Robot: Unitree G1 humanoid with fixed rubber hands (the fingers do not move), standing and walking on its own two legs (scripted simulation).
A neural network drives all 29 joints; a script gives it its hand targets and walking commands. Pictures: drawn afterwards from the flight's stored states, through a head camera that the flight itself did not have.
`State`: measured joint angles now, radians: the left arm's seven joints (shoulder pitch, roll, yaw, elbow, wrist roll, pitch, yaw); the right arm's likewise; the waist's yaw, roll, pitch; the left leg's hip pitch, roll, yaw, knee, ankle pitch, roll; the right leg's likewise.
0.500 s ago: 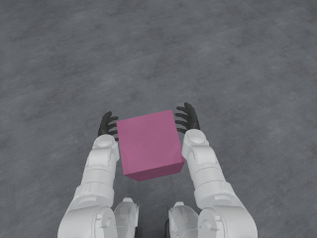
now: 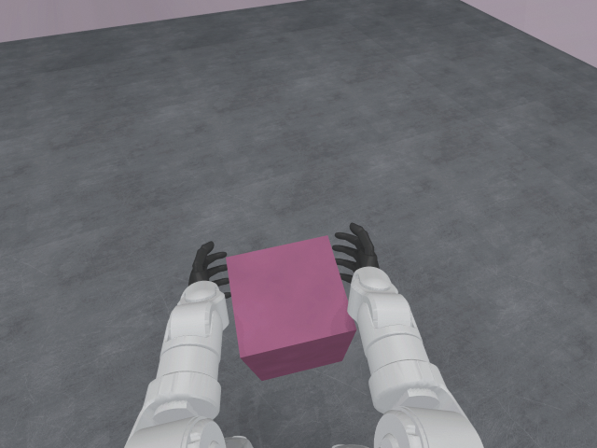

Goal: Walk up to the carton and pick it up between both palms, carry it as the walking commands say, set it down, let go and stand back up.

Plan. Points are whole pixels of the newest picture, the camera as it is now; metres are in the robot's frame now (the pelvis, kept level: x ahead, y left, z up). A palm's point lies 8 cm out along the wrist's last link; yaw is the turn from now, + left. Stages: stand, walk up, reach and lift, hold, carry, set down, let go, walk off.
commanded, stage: reach and lift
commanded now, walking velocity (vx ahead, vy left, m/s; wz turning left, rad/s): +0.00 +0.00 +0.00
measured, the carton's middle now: (291, 315) +0.33 +0.02 -0.07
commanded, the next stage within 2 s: hold in 1.84 s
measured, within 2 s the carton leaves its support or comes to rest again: neither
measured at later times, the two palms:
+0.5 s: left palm (197, 288) +0.30 +0.15 +0.05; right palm (371, 265) +0.33 -0.08 +0.08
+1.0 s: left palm (196, 286) +0.31 +0.15 +0.05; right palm (370, 264) +0.33 -0.08 +0.07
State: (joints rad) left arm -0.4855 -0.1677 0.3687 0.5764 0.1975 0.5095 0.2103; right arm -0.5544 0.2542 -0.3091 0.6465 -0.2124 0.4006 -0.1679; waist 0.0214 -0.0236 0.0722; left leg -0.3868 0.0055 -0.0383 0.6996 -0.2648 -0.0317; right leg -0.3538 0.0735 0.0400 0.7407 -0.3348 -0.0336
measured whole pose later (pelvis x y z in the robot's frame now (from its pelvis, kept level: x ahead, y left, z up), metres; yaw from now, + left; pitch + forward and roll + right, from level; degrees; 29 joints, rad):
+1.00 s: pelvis +0.00 +0.00 +0.01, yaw +0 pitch -10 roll +1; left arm -0.49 -0.19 0.37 0.52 0.21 0.71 0.22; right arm -0.57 0.24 -0.31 0.63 -0.23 0.56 -0.17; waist 0.02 -0.02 0.07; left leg -0.21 -0.01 -0.04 0.62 -0.24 -0.03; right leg -0.18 0.06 0.04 0.66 -0.31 -0.03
